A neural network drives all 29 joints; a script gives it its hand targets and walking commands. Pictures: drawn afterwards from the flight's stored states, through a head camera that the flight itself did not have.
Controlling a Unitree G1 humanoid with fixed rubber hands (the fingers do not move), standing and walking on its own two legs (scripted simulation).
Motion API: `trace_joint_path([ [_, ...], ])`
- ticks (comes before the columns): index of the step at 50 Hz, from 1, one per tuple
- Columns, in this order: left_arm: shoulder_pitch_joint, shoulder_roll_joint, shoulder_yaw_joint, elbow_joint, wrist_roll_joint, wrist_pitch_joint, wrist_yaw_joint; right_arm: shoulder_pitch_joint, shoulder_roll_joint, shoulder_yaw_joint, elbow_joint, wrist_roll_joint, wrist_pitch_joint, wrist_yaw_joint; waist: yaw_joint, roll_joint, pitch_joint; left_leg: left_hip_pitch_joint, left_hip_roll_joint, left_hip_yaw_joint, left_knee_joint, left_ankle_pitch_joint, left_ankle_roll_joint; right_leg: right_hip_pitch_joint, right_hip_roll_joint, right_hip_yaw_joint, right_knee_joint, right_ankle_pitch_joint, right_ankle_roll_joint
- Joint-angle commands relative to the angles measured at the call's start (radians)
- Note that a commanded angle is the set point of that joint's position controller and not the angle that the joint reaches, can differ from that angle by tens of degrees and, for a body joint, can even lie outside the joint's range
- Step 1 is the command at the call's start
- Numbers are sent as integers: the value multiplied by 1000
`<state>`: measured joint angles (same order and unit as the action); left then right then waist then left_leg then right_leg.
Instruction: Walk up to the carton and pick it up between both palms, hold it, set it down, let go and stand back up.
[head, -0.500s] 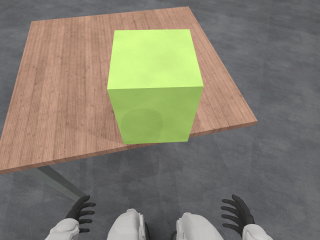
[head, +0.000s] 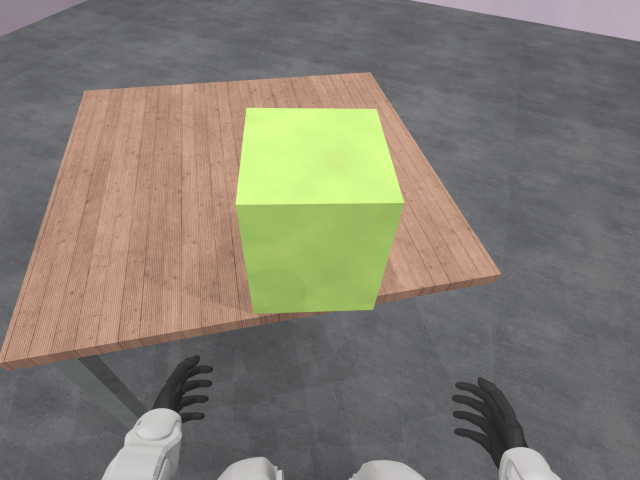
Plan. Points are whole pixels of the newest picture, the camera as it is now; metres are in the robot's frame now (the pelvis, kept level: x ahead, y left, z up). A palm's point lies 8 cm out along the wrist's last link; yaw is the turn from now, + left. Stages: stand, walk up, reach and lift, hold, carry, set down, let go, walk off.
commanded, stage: reach and lift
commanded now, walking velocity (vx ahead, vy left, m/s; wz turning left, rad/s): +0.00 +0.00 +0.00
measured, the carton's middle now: (313, 214) +0.48 +0.02 +0.03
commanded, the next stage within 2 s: none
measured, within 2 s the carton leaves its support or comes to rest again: neither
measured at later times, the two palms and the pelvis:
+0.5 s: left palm (180, 376) +0.25 +0.20 -0.04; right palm (490, 385) +0.23 -0.21 -0.04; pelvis +0.05 +0.00 +0.03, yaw -1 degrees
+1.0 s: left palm (180, 345) +0.27 +0.20 -0.01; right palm (484, 335) +0.28 -0.21 -0.01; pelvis +0.07 -0.02 +0.02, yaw +2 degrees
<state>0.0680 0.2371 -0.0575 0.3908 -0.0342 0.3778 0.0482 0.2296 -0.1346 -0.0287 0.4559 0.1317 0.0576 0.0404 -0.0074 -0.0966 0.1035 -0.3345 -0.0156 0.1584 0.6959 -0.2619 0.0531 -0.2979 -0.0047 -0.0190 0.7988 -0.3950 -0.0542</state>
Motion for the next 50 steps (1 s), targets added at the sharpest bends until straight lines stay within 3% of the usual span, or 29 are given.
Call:
trace_joint_path([
  [1, -109, 3, 15, -51, 42, -118, 61, -169, -259, -120, -95, -31, -57, 79, 5, 294, -136, -2, 217, -304, -445, -531, -53, 45, 63, -45, -80, 202, 37],
  [3, -131, 23, 15, -9, -5, -178, 56, -206, -219, -121, -53, -74, -95, 86, 9, 127, -174, 133, 152, -245, -369, -349, -86, -96, 15, -16, -186, 115, 16],
  [4, -153, 21, 6, 0, -31, -214, 60, -214, -185, -116, -38, -85, -123, 80, 4, 65, -175, 226, 132, -208, -312, -270, -80, -211, 0, -6, -259, 45, 5],
  [7, -185, 12, 6, 39, -65, -316, 60, -218, -133, -92, 18, -88, -180, 59, 0, -15, -163, 291, 96, -139, -237, -93, -53, -296, -8, 25, -357, -2, -5],
  [13, -163, 19, -7, 104, -80, -457, 64, -250, -122, -84, 75, -63, -266, 38, 23, 17, -215, 321, 90, -135, -264, 14, -52, -200, -7, 34, -400, 85, -10],
  [19, -124, 37, 0, 109, -71, -576, 69, -246, -113, -56, 109, -16, -370, 18, 42, 92, -280, 349, 75, -140, -255, 169, -57, -101, -8, 52, -415, 236, -20],
  [24, -86, 36, 15, 103, -42, -652, 60, -220, -111, -21, 157, 32, -454, 12, 37, 141, -295, 382, 60, -151, -238, 290, -71, -62, -7, 58, -422, 343, -14],
  [28, -64, 33, 24, 103, -32, -706, 43, -204, -111, 1, 188, 57, -511, 7, 25, 141, -276, 395, 49, -162, -230, 342, -78, -50, -8, 62, -427, 408, 1],
  [35, -64, 38, 33, 111, -52, -793, 7, -224, -112, 23, 201, 71, -585, -9, 10, 94, -233, 353, 33, -173, -227, 335, -76, -8, -13, 72, -422, 479, 33],
  [44, -118, 58, 40, 132, -92, -883, -17, -308, -103, 48, 176, 85, -659, -29, 13, 59, -250, 248, 15, -176, -213, 275, -70, 57, -23, 88, -378, 528, 65],
  [50, -218, 80, 51, 145, -109, -866, -18, -395, -100, 59, 175, 85, -632, -45, 7, 66, -269, 204, 14, -168, -237, 180, -59, 78, -36, 103, -378, 461, 67],
])
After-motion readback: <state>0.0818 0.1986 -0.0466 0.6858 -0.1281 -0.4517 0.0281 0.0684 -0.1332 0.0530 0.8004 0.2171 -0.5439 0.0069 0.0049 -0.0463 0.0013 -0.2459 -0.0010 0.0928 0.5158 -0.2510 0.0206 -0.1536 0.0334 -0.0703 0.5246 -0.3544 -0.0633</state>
